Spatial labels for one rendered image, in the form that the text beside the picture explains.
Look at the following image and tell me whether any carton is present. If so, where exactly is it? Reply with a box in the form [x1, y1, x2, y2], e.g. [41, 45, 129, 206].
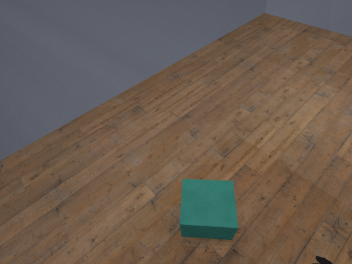
[180, 179, 238, 240]

